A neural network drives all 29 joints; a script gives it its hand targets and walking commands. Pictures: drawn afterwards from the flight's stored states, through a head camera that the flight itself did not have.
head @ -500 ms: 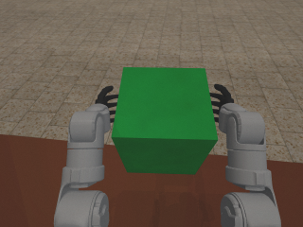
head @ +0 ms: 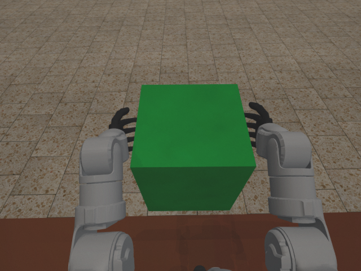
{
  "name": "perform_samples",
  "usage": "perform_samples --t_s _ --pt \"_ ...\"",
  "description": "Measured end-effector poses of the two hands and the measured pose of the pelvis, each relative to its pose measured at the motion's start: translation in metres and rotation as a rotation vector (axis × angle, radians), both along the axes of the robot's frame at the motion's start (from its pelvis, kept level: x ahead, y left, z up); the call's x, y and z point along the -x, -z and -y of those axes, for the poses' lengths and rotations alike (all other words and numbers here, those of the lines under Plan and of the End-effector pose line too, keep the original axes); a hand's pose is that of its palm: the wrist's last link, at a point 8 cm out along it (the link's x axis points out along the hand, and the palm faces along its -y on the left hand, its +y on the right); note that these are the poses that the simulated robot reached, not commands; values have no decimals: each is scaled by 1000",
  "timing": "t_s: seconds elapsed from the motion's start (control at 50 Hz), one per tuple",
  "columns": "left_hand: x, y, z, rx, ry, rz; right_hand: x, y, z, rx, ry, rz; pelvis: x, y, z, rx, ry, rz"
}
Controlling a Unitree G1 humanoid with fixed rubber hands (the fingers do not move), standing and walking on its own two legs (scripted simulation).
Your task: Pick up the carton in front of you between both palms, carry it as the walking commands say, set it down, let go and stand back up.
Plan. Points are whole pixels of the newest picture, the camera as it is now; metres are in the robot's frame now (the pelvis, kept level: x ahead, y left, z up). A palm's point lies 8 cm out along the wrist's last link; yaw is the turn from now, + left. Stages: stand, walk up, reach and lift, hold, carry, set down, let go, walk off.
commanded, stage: carry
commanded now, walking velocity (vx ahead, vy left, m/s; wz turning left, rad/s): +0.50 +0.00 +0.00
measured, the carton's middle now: (189, 152) +0.37 -0.03 +0.05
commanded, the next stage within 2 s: none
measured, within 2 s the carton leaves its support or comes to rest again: neither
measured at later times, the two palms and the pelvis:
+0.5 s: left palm (119, 78) +0.63 +0.16 +0.09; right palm (216, 70) +0.65 -0.14 +0.09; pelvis +0.29 -0.01 -0.03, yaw -1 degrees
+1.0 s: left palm (136, 42) +0.94 +0.12 +0.05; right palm (210, 38) +0.92 -0.18 +0.06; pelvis +0.58 +0.00 -0.06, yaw -1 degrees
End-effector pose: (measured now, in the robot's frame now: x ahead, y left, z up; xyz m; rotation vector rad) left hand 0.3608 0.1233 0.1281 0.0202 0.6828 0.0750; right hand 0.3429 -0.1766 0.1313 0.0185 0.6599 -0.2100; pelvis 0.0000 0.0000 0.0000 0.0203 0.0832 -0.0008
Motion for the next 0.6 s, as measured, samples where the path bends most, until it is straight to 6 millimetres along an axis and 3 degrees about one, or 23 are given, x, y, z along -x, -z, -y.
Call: perform_samples --t_s 0.04,0.08,0.16,0.22,0.32,0.44,0.52,0.56,0.6 --pt "-28 9 6 -27 -8 12 -33 13 5 -2 -22 11 -31 19 6 -7 -7 10" --pt "-48 23 7 -53 -16 -16 -60 29 7 -11 -44 -18 -51 26 10 16 3 12" --pt "-70 53 -1 -50 -54 -140 -96 55 -1 0 -94 -141 -88 20 21 3 5 12" --pt "-90 62 -7 -51 -78 -180 -126 65 -7 2 -124 -181 -115 15 26 -3 1 9" --pt "-144 58 -13 -41 -109 -142 -183 64 -14 -18 -131 -142 -166 10 27 -8 2 -5" --pt "-226 39 -23 -27 -112 -43 -261 48 -23 -32 -110 -42 -242 14 18 3 13 -17" --pt "-290 36 -35 -20 -104 20 -322 42 -35 -23 -104 21 -305 36 7 26 24 -5" --pt "-324 42 -40 -14 -86 46 -353 44 -40 -3 -95 45 -339 55 1 44 34 12" --pt "-355 53 -41 -4 -66 35 -377 51 -41 29 -88 34 -360 64 -1 16 23 11"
